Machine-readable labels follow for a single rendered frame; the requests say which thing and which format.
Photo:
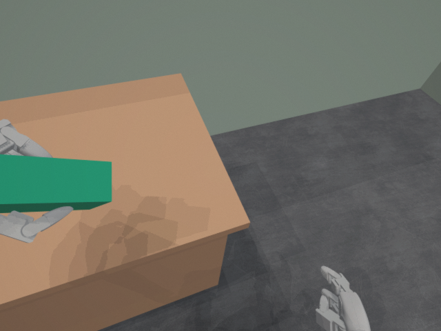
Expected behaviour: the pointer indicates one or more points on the right robot hand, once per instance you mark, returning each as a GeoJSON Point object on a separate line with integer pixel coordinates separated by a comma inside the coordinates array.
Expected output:
{"type": "Point", "coordinates": [348, 313]}

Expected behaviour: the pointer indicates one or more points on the left robot hand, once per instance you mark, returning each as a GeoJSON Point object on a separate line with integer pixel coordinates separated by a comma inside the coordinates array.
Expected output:
{"type": "Point", "coordinates": [18, 225]}

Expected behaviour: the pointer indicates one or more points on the table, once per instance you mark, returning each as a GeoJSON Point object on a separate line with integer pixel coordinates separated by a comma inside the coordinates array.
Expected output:
{"type": "Point", "coordinates": [160, 239]}

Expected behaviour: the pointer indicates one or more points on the sponge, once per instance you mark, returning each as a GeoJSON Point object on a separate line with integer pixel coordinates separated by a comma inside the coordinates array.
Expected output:
{"type": "Point", "coordinates": [39, 184]}

